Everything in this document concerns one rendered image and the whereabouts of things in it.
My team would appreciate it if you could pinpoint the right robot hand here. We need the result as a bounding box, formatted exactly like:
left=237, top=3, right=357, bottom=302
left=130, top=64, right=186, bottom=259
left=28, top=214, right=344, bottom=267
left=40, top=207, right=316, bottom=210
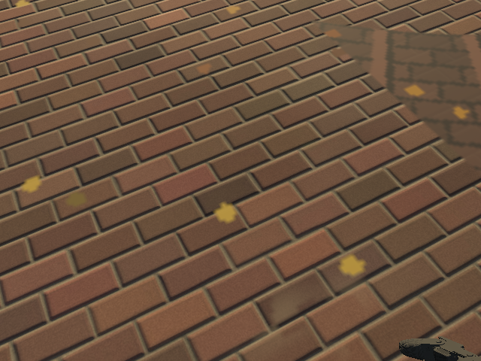
left=399, top=336, right=481, bottom=361

